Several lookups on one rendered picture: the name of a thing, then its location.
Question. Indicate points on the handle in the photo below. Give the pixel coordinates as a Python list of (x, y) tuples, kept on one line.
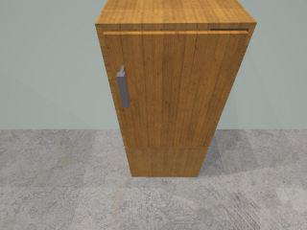
[(123, 88)]

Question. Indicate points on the cupboard door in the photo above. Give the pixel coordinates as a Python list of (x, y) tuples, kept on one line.
[(177, 82)]

